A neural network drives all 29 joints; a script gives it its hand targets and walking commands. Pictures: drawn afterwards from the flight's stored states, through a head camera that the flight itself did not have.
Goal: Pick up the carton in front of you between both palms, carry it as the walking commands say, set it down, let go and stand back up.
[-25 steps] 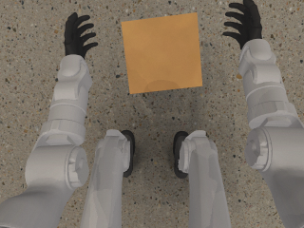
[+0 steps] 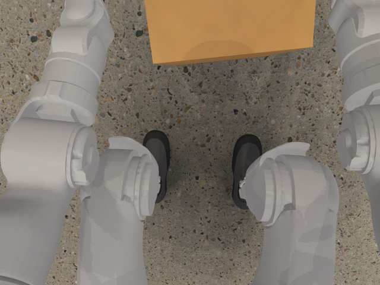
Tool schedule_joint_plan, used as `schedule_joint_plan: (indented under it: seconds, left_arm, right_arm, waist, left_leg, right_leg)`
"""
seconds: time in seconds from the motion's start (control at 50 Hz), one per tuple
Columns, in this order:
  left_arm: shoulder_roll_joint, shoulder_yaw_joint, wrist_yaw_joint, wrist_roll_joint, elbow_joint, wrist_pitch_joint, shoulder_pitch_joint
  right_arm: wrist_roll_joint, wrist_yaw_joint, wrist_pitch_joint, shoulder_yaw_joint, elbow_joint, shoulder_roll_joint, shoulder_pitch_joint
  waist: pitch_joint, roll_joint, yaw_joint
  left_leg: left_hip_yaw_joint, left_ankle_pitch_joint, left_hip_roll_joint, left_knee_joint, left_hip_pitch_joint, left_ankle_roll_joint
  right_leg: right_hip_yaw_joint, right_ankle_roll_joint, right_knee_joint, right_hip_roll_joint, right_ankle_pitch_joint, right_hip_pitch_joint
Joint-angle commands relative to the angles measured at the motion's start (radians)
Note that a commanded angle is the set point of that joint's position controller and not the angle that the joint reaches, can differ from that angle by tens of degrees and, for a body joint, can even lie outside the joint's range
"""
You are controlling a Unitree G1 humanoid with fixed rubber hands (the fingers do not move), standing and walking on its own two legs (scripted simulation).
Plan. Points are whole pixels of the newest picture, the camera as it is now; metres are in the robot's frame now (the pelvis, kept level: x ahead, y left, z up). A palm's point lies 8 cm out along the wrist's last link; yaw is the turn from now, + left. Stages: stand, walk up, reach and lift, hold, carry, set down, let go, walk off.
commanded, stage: reach and lift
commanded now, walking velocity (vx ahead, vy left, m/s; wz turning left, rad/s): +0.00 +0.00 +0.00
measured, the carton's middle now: out of the picture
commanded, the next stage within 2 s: none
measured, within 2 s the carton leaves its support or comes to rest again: leaves its support in 0.80 s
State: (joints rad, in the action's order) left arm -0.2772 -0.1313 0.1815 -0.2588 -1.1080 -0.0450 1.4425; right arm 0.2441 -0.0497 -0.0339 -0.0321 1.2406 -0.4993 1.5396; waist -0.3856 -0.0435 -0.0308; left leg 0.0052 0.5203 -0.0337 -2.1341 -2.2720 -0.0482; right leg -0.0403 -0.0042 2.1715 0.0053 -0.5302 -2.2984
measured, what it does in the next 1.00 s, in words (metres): stands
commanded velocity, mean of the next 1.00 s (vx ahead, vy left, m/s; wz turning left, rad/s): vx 0.00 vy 0.00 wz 0.00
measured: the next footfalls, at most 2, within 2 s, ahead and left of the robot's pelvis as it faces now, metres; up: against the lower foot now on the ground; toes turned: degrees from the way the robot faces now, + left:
none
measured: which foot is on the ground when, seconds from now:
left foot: down 0.00-1.00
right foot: down 0.00-1.00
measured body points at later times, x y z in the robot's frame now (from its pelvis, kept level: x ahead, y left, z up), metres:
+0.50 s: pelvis +0.00 +0.00 +0.00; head +0.38 -0.03 +0.24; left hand +0.55 +0.13 -0.18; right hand +0.57 -0.19 -0.19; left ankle +0.13 +0.12 -0.34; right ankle +0.12 -0.12 -0.34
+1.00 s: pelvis +0.01 +0.00 +0.00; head +0.33 -0.05 +0.31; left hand +0.55 +0.12 -0.11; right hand +0.55 -0.18 -0.12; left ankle +0.13 +0.13 -0.34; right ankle +0.12 -0.12 -0.34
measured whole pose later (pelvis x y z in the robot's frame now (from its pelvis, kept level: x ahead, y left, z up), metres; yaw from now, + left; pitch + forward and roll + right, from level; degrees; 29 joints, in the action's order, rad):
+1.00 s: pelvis +0.01 +0.00 +0.00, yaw -2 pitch +40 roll +3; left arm -0.09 -0.36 0.18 -0.09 -0.75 -0.24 1.16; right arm 0.05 -0.11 -0.29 0.09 0.89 -0.25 1.28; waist -0.12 -0.06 -0.03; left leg -0.05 0.57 -0.09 -2.14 -2.27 -0.10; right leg -0.04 0.01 2.16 -0.03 -0.55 -2.30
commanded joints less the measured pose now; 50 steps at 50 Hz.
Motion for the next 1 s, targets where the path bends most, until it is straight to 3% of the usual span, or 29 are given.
schedule_joint_plan:
  seconds: [0.0, 0.06, 0.12, 0.2, 0.3, 0.44, 0.5, 0.52, 0.56, 0.6, 0.66, 0.72, 0.8, 0.88, 0.92, 0.98]
  left_arm:
    - [-0.079, 0.016, 0.002, -0.041, 0.075, 0.031, 0.198]
    - [-0.079, 0.010, 0.006, -0.041, 0.098, 0.034, 0.196]
    - [-0.063, 0.016, 0.006, -0.043, 0.098, 0.033, 0.168]
    - [-0.052, -0.011, -0.001, -0.005, 0.069, 0.038, 0.132]
    - [-0.045, -0.033, -0.001, 0.029, 0.064, 0.047, 0.133]
    - [0.081, 0.031, -0.002, -0.007, 0.073, 0.049, 0.225]
    - [0.150, 0.006, -0.007, 0.042, 0.056, 0.048, 0.240]
    - [0.250, 0.014, -0.027, 0.064, 0.068, 0.044, 0.284]
    - [0.553, 0.051, -0.100, 0.096, 0.089, 0.019, 0.417]
    - [0.750, 0.029, -0.174, 0.153, 0.115, -0.017, 0.476]
    - [0.894, 0.016, -0.248, 0.189, 0.158, -0.059, 0.503]
    - [0.995, 0.047, -0.279, 0.162, 0.223, -0.079, 0.507]
    - [1.136, 0.136, -0.288, 0.082, 0.340, -0.106, 0.508]
    - [1.232, 0.223, -0.303, 0.037, 0.470, -0.166, 0.523]
    - [1.244, 0.274, -0.307, 0.040, 0.547, -0.190, 0.524]
    - [1.242, 0.308, -0.306, 0.069, 0.620, -0.216, 0.529]
  right_arm:
    - [0.026, -0.012, 0.029, -0.030, -0.145, -0.126, 0.330]
    - [0.038, -0.013, 0.024, -0.043, -0.182, -0.116, 0.342]
    - [0.023, -0.019, 0.013, -0.037, -0.151, -0.090, 0.283]
    - [-0.021, -0.013, 0.009, 0.005, -0.076, -0.050, 0.207]
    - [-0.031, -0.008, 0.021, 0.018, -0.066, -0.034, 0.215]
    - [-0.002, -0.003, 0.028, -0.050, -0.086, 0.071, 0.315]
    - [-0.004, 0.017, 0.021, -0.077, -0.083, 0.199, 0.349]
    - [-0.008, 0.039, 0.015, -0.104, -0.100, 0.326, 0.395]
    - [-0.026, 0.108, -0.004, -0.155, -0.110, 0.630, 0.506]
    - [-0.058, 0.177, -0.036, -0.141, -0.123, 0.838, 0.517]
    - [-0.093, 0.239, -0.072, -0.103, -0.182, 1.005, 0.487]
    - [-0.074, 0.265, -0.088, -0.104, -0.258, 1.101, 0.478]
    - [-0.023, 0.254, -0.101, -0.180, -0.455, 1.193, 0.522]
    - [-0.037, 0.229, -0.145, -0.221, -0.676, 1.252, 0.543]
    - [-0.069, 0.209, -0.178, -0.220, -0.737, 1.300, 0.508]
    - [-0.121, 0.196, -0.227, -0.205, -0.715, 1.364, 0.408]
  waist:
    - [1.368, 0.149, 0.006]
    - [1.379, 0.149, -0.007]
    - [1.377, 0.153, 0.010]
    - [1.225, 0.124, 0.009]
    - [1.168, 0.109, -0.007]
    - [1.185, 0.116, 0.009]
    - [1.166, 0.121, -0.033]
    - [1.159, 0.128, -0.051]
    - [1.135, 0.138, -0.046]
    - [1.089, 0.147, -0.040]
    - [1.076, 0.149, -0.025]
    - [1.192, 0.123, -0.013]
    - [1.544, 0.111, 0.002]
    - [1.877, 0.170, 0.038]
    - [1.950, 0.194, 0.058]
    - [1.878, 0.168, 0.071]
  left_leg:
    - [0.059, -0.294, -0.007, 0.099, 0.616, -0.012]
    - [0.076, -0.309, -0.013, 0.087, 0.575, -0.013]
    - [0.082, -0.312, -0.020, 0.083, 0.546, -0.015]
    - [0.071, -0.277, -0.024, 0.095, 0.499, -0.016]
    - [0.062, -0.280, -0.025, 0.108, 0.508, -0.016]
    - [0.053, -0.259, -0.044, 0.122, 0.562, -0.012]
    - [0.062, -0.248, -0.054, 0.131, 0.585, -0.005]
    - [0.064, -0.242, -0.061, 0.133, 0.582, 0.001]
    - [0.066, -0.237, -0.081, 0.117, 0.537, 0.009]
    - [0.078, -0.210, -0.095, 0.099, 0.507, 0.013]
    - [0.092, -0.208, -0.107, 0.083, 0.481, 0.027]
    - [0.104, -0.282, -0.111, 0.069, 0.528, 0.031]
    - [0.121, -0.419, -0.118, 0.058, 0.617, 0.018]
    - [0.131, -0.463, -0.126, 0.089, 0.560, -0.004]
    - [0.132, -0.434, -0.135, 0.115, 0.531, -0.009]
    - [0.128, -0.327, -0.143, 0.176, 0.549, -0.001]
  right_leg:
    - [0.015, 0.023, -0.144, 0.005, 0.304, 0.750]
    - [0.011, 0.021, -0.128, -0.001, 0.342, 0.800]
    - [0.014, 0.023, -0.122, -0.005, 0.377, 0.831]
    - [0.009, 0.022, -0.138, -0.007, 0.322, 0.698]
    - [0.008, 0.020, -0.151, -0.010, 0.283, 0.612]
    - [0.009, 0.012, -0.170, -0.020, 0.240, 0.612]
    - [0.012, 0.014, -0.173, -0.032, 0.211, 0.606]
    - [0.014, 0.015, -0.174, -0.041, 0.200, 0.607]
    - [0.015, 0.010, -0.170, -0.064, 0.210, 0.593]
    - [0.024, 0.006, -0.157, -0.081, 0.195, 0.566]
    - [0.048, 0.002, -0.154, -0.099, 0.206, 0.532]
    - [0.065, 0.000, -0.143, -0.108, 0.281, 0.564]
    - [0.081, 0.004, -0.127, -0.113, 0.465, 0.777]
    - [0.085, 0.009, -0.138, -0.123, 0.654, 1.087]
    - [0.092, 0.019, -0.161, -0.132, 0.660, 1.150]
    - [0.106, 0.025, -0.231, -0.146, 0.501, 1.057]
